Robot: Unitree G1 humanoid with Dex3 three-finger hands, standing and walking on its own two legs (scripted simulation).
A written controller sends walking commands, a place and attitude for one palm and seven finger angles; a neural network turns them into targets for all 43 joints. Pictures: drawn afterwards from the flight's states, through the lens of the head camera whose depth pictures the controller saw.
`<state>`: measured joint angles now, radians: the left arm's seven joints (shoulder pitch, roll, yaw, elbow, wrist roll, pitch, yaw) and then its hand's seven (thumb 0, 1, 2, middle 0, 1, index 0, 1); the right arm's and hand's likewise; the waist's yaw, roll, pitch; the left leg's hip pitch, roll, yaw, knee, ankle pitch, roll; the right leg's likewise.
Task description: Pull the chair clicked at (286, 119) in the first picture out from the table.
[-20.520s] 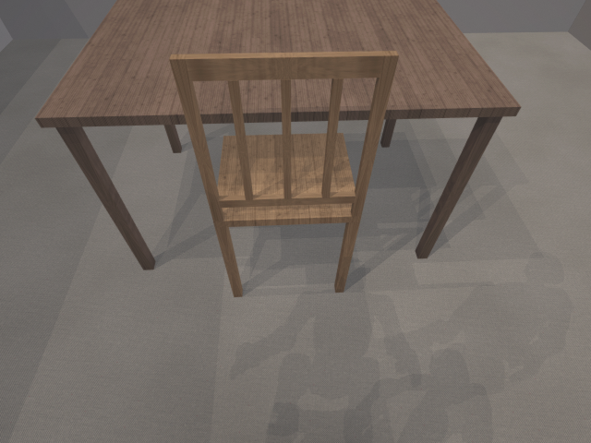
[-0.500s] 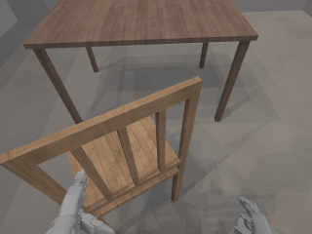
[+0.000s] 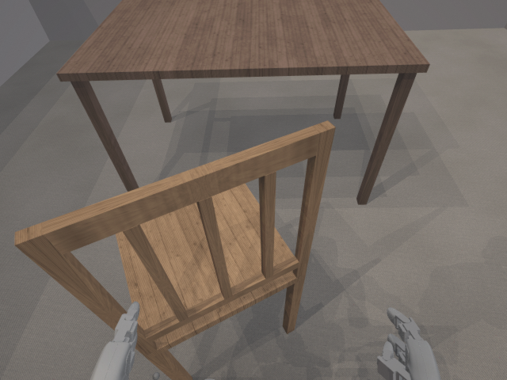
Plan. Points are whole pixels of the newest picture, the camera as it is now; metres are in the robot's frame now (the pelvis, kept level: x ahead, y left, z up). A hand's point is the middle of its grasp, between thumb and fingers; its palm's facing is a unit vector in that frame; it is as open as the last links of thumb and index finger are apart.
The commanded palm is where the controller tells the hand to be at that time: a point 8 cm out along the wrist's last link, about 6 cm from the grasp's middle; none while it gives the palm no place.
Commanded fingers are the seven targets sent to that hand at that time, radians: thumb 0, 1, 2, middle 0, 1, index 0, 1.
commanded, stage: draw the hand back to the body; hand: left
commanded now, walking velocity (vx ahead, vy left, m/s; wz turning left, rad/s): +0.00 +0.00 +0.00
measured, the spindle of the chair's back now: (217, 255) +0.34 +0.08 -0.01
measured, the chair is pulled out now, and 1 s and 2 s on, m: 0.57 0.57 0.56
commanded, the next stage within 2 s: step back with the hand held close in 1.68 s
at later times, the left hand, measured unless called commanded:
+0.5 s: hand (122, 367) +0.15 +0.17 +0.06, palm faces -0.01 -1.00 -0.08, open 17.5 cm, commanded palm +0.11 +0.24 +0.08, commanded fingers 0.00 -0.51 0.22 -0.00 -0.01 -0.00 -0.01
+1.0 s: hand (81, 343) +0.16 +0.21 +0.10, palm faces +0.10 -0.91 -0.40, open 12.9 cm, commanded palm +0.14 +0.28 +0.17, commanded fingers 0.00 0.39 0.65 -0.13 -0.19 -0.13 -0.19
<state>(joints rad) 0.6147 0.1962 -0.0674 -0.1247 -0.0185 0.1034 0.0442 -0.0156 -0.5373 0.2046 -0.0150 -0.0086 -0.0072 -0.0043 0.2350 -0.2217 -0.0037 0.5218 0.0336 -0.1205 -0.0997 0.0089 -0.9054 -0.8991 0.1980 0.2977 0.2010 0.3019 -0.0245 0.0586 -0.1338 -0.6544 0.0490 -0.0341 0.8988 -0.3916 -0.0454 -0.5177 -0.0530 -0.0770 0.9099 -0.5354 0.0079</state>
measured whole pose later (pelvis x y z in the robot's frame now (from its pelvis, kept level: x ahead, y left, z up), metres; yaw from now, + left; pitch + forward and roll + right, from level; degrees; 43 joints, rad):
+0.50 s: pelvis -0.02 +0.00 -0.02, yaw +0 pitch +7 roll -1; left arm 0.64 0.23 0.11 -0.22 -0.27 -0.28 -0.21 -0.02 -0.55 0.20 -0.05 -0.03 -0.01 -0.01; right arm 0.20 -0.19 -0.02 0.61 0.07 -0.19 -0.09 0.01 -0.91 -0.90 0.20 0.30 0.20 0.30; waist -0.01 0.07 -0.11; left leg -0.71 0.07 -0.06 1.01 -0.41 -0.05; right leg -0.56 -0.03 -0.09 1.01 -0.56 0.00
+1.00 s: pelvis +0.01 +0.01 +0.04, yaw -2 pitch -3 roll +0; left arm 0.68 0.38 0.06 -0.38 -0.07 0.06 0.08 -0.01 0.05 0.49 -0.30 -0.24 -0.24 -0.19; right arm 0.18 -0.21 0.03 0.64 0.03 -0.15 -0.15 0.01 -0.91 -0.90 0.20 0.30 0.20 0.30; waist 0.04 0.07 0.03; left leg -0.24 0.06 0.01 0.57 -0.27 -0.04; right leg -0.12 -0.04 -0.05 0.55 -0.38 0.02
